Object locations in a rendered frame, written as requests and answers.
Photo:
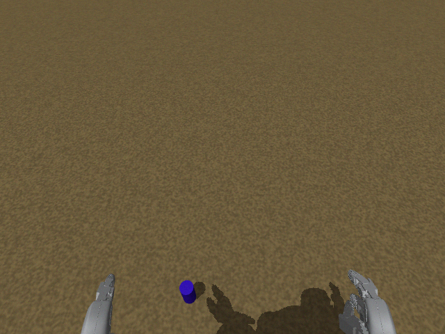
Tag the can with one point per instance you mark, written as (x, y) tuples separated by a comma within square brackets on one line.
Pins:
[(187, 291)]

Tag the left robot hand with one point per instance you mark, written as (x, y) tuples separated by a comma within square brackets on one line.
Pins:
[(98, 316)]

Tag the right robot hand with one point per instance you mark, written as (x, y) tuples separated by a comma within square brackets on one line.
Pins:
[(374, 313)]

